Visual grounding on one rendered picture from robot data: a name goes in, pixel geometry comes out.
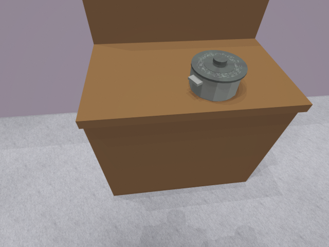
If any pot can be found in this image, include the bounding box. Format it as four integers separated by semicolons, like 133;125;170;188
188;67;240;101

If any table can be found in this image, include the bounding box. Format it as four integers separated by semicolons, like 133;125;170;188
76;0;313;196

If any lid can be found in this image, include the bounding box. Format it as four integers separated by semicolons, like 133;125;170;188
191;50;248;83

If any knob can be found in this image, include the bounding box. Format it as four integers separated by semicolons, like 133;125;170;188
213;55;228;65

